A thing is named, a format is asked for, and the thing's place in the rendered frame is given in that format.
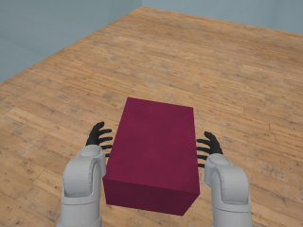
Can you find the left robot hand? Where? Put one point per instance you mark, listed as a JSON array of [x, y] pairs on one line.
[[96, 133]]

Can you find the right robot forearm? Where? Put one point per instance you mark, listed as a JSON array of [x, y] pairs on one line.
[[230, 192]]

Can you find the right robot hand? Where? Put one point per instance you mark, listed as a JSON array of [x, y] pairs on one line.
[[213, 144]]

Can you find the left robot forearm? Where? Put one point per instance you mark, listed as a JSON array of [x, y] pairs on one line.
[[81, 188]]

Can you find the carton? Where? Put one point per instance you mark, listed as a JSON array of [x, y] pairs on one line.
[[153, 163]]

